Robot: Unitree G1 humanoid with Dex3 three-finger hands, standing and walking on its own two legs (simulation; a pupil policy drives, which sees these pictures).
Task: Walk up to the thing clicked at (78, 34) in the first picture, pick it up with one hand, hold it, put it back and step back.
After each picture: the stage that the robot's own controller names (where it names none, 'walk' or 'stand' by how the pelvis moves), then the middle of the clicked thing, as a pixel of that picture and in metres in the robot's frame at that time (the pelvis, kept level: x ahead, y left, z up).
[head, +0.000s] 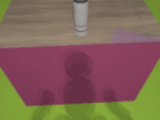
stand; (80, 12) +0.74 +0.04 +0.05
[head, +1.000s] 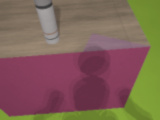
walk; (47, 18) +0.63 +0.20 +0.08
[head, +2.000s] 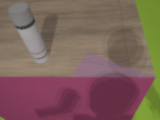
rise first; (31, 36) +0.50 +0.23 +0.09
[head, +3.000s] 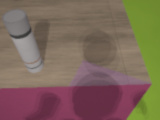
stand; (26, 45) +0.46 +0.23 +0.08
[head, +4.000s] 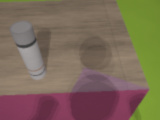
stand; (31, 54) +0.46 +0.22 +0.05
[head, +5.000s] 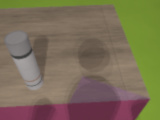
stand; (27, 64) +0.41 +0.23 +0.05
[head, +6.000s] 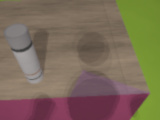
stand; (27, 57) +0.43 +0.23 +0.05
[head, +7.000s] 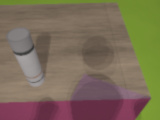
stand; (28, 60) +0.43 +0.23 +0.05
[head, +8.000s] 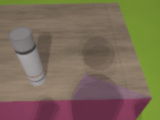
stand; (30, 60) +0.43 +0.22 +0.05
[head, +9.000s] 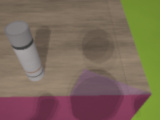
rise first; (28, 55) +0.44 +0.22 +0.05
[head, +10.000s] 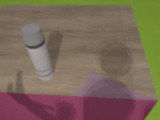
rise first; (39, 55) +0.45 +0.22 +0.06
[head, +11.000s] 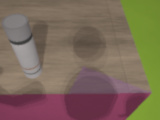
go down; (25, 50) +0.44 +0.20 +0.07
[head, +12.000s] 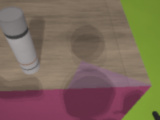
go down; (22, 45) +0.46 +0.20 +0.08
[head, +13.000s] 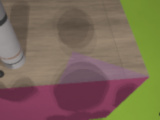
close in; (2, 36) +0.44 +0.22 +0.11
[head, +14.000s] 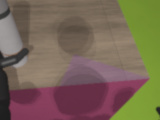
close; (5, 32) +0.46 +0.22 +0.12
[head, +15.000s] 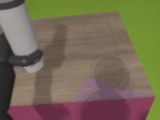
lift; (18, 29) +0.35 +0.17 +0.29
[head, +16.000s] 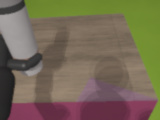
hold; (18, 32) +0.33 +0.18 +0.29
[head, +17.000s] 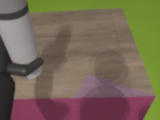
hold; (19, 36) +0.32 +0.17 +0.28
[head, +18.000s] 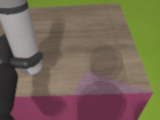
crouch; (20, 32) +0.37 +0.18 +0.24
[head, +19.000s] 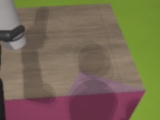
lower; (1, 6) +0.45 +0.23 +0.27
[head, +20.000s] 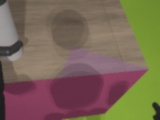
lower; (0, 23) +0.48 +0.22 +0.13
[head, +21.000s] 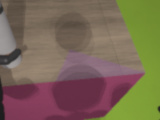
lower; out of the picture +0.46 +0.23 +0.12
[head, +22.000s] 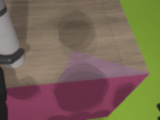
lower; (1, 31) +0.46 +0.22 +0.12
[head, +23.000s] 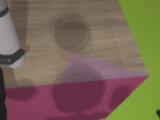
lower; (2, 31) +0.46 +0.22 +0.12
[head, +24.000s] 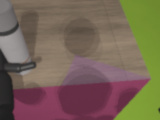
open; (12, 43) +0.43 +0.21 +0.11
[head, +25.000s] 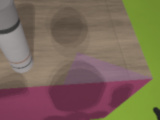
sink last; (12, 40) +0.42 +0.20 +0.11
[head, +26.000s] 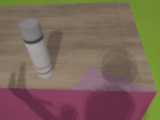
sink last; (38, 51) +0.45 +0.22 +0.09
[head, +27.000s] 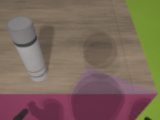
stand; (31, 53) +0.42 +0.21 +0.09
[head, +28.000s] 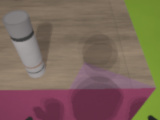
stand; (28, 49) +0.43 +0.21 +0.10
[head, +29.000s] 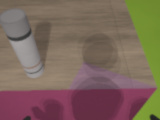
stand; (25, 48) +0.43 +0.22 +0.11
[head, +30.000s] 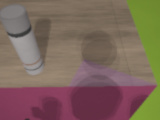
stand; (25, 45) +0.43 +0.21 +0.11
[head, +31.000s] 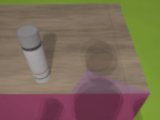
stand; (35, 57) +0.45 +0.21 +0.05
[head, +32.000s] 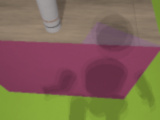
walk; (46, 3) +0.60 +0.16 +0.09
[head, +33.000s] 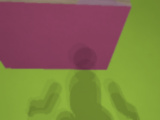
walk; out of the picture +0.94 +0.18 +0.07
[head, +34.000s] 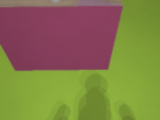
stand; out of the picture +1.06 +0.22 +0.06
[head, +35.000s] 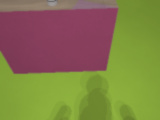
stand; out of the picture +1.07 +0.23 +0.05
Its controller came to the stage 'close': yes
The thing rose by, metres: 0.23
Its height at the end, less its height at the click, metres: +0.00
